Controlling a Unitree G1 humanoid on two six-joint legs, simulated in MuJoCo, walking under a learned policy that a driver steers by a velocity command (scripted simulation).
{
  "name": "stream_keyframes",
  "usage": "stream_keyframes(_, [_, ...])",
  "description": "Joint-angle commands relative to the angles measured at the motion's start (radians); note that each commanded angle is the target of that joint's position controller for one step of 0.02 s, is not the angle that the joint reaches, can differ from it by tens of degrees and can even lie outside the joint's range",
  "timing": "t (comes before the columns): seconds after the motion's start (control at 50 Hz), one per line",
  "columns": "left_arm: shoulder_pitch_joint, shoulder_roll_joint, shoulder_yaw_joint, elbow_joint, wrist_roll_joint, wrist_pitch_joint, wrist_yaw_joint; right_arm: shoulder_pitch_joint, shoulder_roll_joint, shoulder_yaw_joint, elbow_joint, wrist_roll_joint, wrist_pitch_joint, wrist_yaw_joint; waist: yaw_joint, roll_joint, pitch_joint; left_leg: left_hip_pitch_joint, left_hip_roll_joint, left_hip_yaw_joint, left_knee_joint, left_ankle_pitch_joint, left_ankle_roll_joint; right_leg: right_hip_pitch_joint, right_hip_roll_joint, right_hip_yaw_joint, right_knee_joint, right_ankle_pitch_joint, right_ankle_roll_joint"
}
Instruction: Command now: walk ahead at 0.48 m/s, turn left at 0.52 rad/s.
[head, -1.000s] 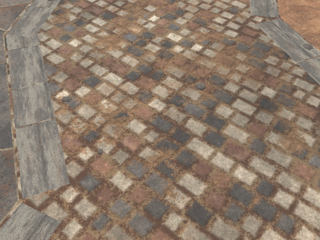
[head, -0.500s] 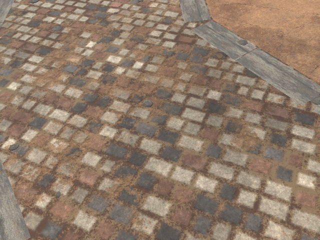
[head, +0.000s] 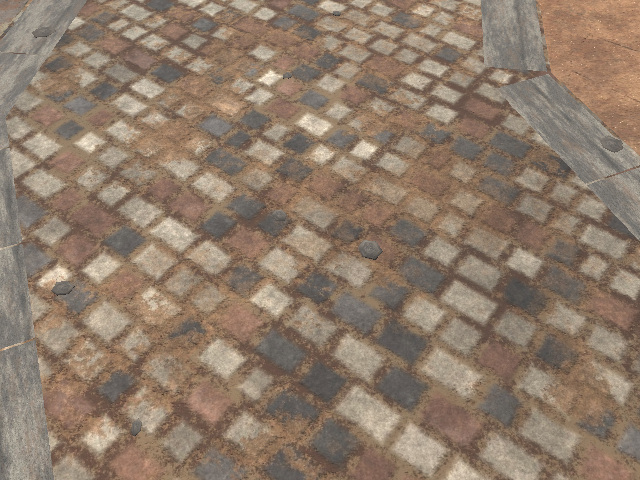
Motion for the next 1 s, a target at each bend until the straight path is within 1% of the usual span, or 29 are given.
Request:
stream_keyframes(0.02, [0.038, 0.094, 0.028, -0.068, 0.016, 0.006, 0.007, -0.064, -0.134, -0.033, -0.078, -0.001, -0.020, -0.017, 0.049, 0.072, -0.028, -0.050, 0.244, -0.251, -0.219, 0.161, 0.213, -0.048, -0.029, -0.023, -0.123, 0.070, 0.047])
stream_keyframes(0.08, [-0.094, 0.050, 0.008, -0.100, 0.019, 0.001, 0.008, -0.032, -0.159, -0.041, -0.060, 0.011, -0.017, -0.027, -0.003, 0.081, -0.016, -0.126, 0.172, -0.175, -0.189, 0.110, 0.152, 0.037, 0.013, -0.048, -0.396, 0.302, 0.064])
stream_keyframes(0.14, [-0.192, 0.065, 0.014, -0.122, -0.008, -0.009, -0.001, 0.052, -0.175, -0.047, -0.034, 0.023, -0.003, -0.032, -0.057, 0.099, -0.043, -0.060, 0.194, -0.237, -0.142, 0.013, 0.120, 0.098, 0.063, -0.029, -0.566, 0.415, 0.069])
stream_keyframes(0.2, [-0.174, 0.117, 0.039, -0.123, -0.019, -0.016, -0.008, 0.065, -0.164, -0.046, -0.029, 0.024, 0.007, -0.036, -0.032, 0.127, -0.060, 0.051, 0.245, -0.344, -0.037, -0.065, 0.083, 0.128, 0.055, 0.019, -0.633, 0.336, 0.037])
stream_keyframes(0.24, [-0.071, 0.138, 0.060, -0.100, -0.018, -0.023, -0.007, 0.060, -0.137, -0.040, -0.035, 0.013, 0.013, -0.033, 0.030, 0.138, -0.086, 0.052, 0.226, -0.362, 0.077, -0.048, 0.046, 0.271, 0.060, -0.004, -0.671, 0.251, -0.012])
stream_keyframes(0.26, [0.037, 0.172, 0.075, -0.091, -0.005, -0.027, -0.002, 0.071, -0.079, -0.019, -0.044, 0.005, 0.010, -0.027, 0.085, 0.091, -0.172, 0.002, 0.167, -0.310, 0.274, -0.069, 0.008, 0.452, -0.023, 0.061, -0.677, 0.201, -0.063])
stream_keyframes(0.28, [0.144, 0.255, 0.093, -0.084, 0.022, -0.021, 0.005, 0.176, 0.007, 0.006, -0.067, 0.005, 0.001, -0.022, 0.071, -0.161, -0.330, -0.255, 0.038, -0.172, 0.629, -0.337, -0.062, 0.790, -0.259, 0.406, -0.727, 0.041, -0.183])
stream_keyframes(0.3, [0.199, 0.253, 0.100, -0.051, 0.010, -0.009, -0.008, 0.204, -0.039, 0.007, -0.087, 0.033, -0.006, -0.022, 0.063, -0.362, -0.362, -0.478, 0.056, -0.130, 0.861, -0.450, -0.083, 0.852, -0.370, 0.780, -0.852, -0.249, -0.265])
stream_keyframes(0.32, [0.147, 0.169, 0.079, -0.072, 0.003, -0.007, -0.007, 0.142, -0.130, -0.017, -0.074, 0.039, -0.001, -0.026, 0.090, -0.199, -0.235, -0.534, 0.107, -0.152, 0.956, -0.350, -0.092, 0.760, -0.327, 0.688, -0.883, -0.343, -0.232])
stream_keyframes(0.34, [0.102, 0.136, 0.068, -0.073, 0.004, 0.000, -0.002, 0.054, -0.149, -0.024, -0.090, 0.026, 0.005, -0.028, 0.095, -0.113, -0.145, -0.533, 0.139, -0.114, 0.962, -0.265, -0.096, 0.653, -0.285, 0.513, -0.877, -0.221, -0.198])
stream_keyframes(0.36, [0.060, 0.113, 0.059, -0.071, 0.010, 0.004, 0.000, 0.011, -0.140, -0.025, -0.103, 0.012, 0.008, -0.027, 0.079, -0.066, -0.088, -0.501, 0.167, -0.106, 0.921, -0.205, -0.099, 0.552, -0.238, 0.382, -0.884, -0.062, -0.187])
stream_keyframes(0.4, [0.035, 0.085, 0.050, -0.047, 0.015, -0.001, 0.000, 0.003, -0.099, -0.024, -0.110, 0.014, 0.014, -0.020, 0.046, -0.097, -0.038, -0.422, 0.202, -0.101, 0.836, -0.152, -0.098, 0.437, -0.172, 0.234, -0.931, 0.088, -0.182])
stream_keyframes(0.44, [0.050, 0.077, 0.050, -0.015, 0.003, -0.011, -0.008, 0.008, -0.056, -0.014, -0.103, 0.012, 0.022, -0.018, 0.032, -0.092, -0.029, -0.391, 0.194, -0.084, 0.758, -0.149, -0.099, 0.408, -0.154, 0.170, -0.966, 0.169, -0.207])
stream_keyframes(0.5, [0.059, 0.114, 0.060, 0.021, -0.014, -0.007, -0.013, -0.065, -0.025, 0.005, -0.120, -0.010, 0.011, -0.011, 0.023, -0.054, -0.013, -0.410, 0.214, -0.042, 0.548, -0.084, -0.104, 0.425, -0.156, 0.130, -0.995, 0.295, -0.248])
stream_keyframes(0.52, [0.058, 0.125, 0.063, 0.027, -0.019, -0.001, -0.012, -0.099, -0.018, 0.012, -0.123, -0.011, 0.002, -0.006, 0.033, -0.047, -0.011, -0.390, 0.214, -0.029, 0.462, -0.034, -0.106, 0.424, -0.145, 0.108, -0.999, 0.313, -0.246])
stream_keyframes(0.58, [0.090, 0.162, 0.072, 0.053, -0.030, 0.013, -0.008, -0.203, -0.013, 0.020, -0.132, -0.003, -0.020, 0.010, 0.067, -0.050, -0.002, -0.280, 0.176, 0.005, 0.258, 0.083, -0.123, 0.394, -0.117, 0.060, -0.992, 0.329, -0.232])
stream_keyframes(0.64, [0.142, 0.179, 0.078, 0.083, -0.038, 0.027, -0.005, -0.269, -0.042, 0.013, -0.150, 0.008, -0.035, 0.019, 0.078, -0.065, 0.003, -0.220, 0.155, -0.003, 0.159, 0.110, -0.116, 0.424, -0.145, 0.102, -0.963, 0.303, -0.219])
stream_keyframes(0.68, [0.143, 0.187, 0.081, 0.094, -0.040, 0.037, 0.000, -0.250, -0.072, 0.000, -0.148, 0.010, -0.045, 0.021, 0.048, -0.078, -0.007, -0.148, 0.147, -0.008, 0.101, 0.085, -0.093, 0.445, -0.160, 0.132, -0.921, 0.297, -0.197])
stream_keyframes(0.7, [0.133, 0.186, 0.081, 0.097, -0.041, 0.042, 0.002, -0.200, -0.087, -0.009, -0.133, 0.008, -0.048, 0.017, 0.011, -0.075, -0.029, -0.054, 0.139, 0.003, 0.061, 0.088, -0.076, 0.431, -0.147, 0.122, -0.870, 0.333, -0.177])
stream_keyframes(0.72, [0.136, 0.164, 0.073, 0.097, -0.036, 0.043, 0.003, -0.100, -0.121, -0.029, -0.102, 0.002, -0.048, 0.008, -0.036, -0.063, -0.090, 0.111, 0.132, 0.013, 0.042, 0.076, -0.052, 0.395, -0.100, 0.089, -0.755, 0.415, -0.151])
stream_keyframes(0.74, [0.121, 0.109, 0.052, 0.079, -0.022, 0.040, 0.002, 0.055, -0.175, -0.049, -0.078, -0.015, -0.047, -0.005, -0.111, -0.013, -0.209, 0.352, 0.255, -0.096, 0.063, 0.060, -0.001, 0.266, -0.040, 0.043, -0.513, 0.311, -0.110])
stream_keyframes(0.76, [0.200, -0.002, 0.020, 0.046, -0.009, 0.030, 0.005, 0.149, -0.265, -0.068, -0.066, -0.033, -0.035, -0.015, -0.092, 0.241, -0.337, 0.665, 0.508, -0.446, 0.039, 0.008, 0.105, -0.065, 0.093, -0.046, -0.155, -0.156, -0.041])
stream_keyframes(0.78, [0.232, 0.054, 0.031, 0.049, -0.045, 0.020, 0.007, 0.170, -0.219, -0.057, -0.054, -0.027, -0.029, -0.011, -0.098, 0.297, -0.369, 0.645, 0.560, -0.683, -0.076, -0.223, 0.185, -0.210, 0.095, 0.039, 0.035, -0.275, -0.029])
stream_keyframes(0.8, [0.157, 0.130, 0.054, 0.045, -0.061, 0.023, 0.008, 0.118, -0.149, -0.038, -0.051, -0.012, -0.030, -0.010, -0.096, 0.201, -0.226, 0.539, 0.519, -0.559, -0.104, -0.275, 0.151, -0.269, 0.044, 0.056, 0.097, -0.194, -0.031])
stream_keyframes(0.84, [0.076, 0.120, 0.059, 0.035, -0.041, 0.035, 0.009, 0.010, -0.070, -0.014, -0.047, -0.013, -0.033, -0.006, -0.048, 0.138, -0.095, 0.338, 0.433, -0.339, -0.152, -0.131, 0.104, -0.232, -0.014, 0.032, 0.057, -0.047, -0.027])
stream_keyframes(0.86, [0.072, 0.107, 0.062, 0.033, -0.035, 0.046, 0.006, -0.024, -0.048, -0.010, -0.042, -0.021, -0.038, -0.005, -0.021, 0.149, -0.062, 0.263, 0.403, -0.261, -0.182, -0.052, 0.091, -0.191, -0.036, 0.039, 0.023, -0.001, -0.023])
stream_keyframes(0.88, [0.080, 0.087, 0.060, 0.034, -0.036, 0.056, 0.002, -0.042, -0.047, -0.013, -0.036, -0.025, -0.044, -0.006, -0.002, 0.155, -0.049, 0.214, 0.392, -0.205, -0.210, 0.004, 0.086, -0.150, -0.045, 0.037, 0.008, 0.029, -0.020])
stream_keyframes(0.92, [0.064, 0.054, 0.053, 0.020, -0.035, 0.071, -0.003, -0.047, -0.064, -0.023, -0.017, -0.022, -0.057, -0.010, 0.013, 0.119, -0.028, 0.172, 0.396, -0.121, -0.243, 0.122, 0.096, -0.145, -0.051, 0.032, -0.025, 0.068, -0.008])
stream_keyframes(1.0, [-0.023, 0.035, 0.043, -0.021, -0.028, 0.074, -0.016, -0.035, -0.109, -0.037, 0.017, -0.021, -0.059, -0.022, 0.001, 0.085, 0.000, 0.177, 0.384, 0.025, -0.269, 0.207, 0.090, -0.160, -0.050, 0.016, -0.222, 0.240, -0.001])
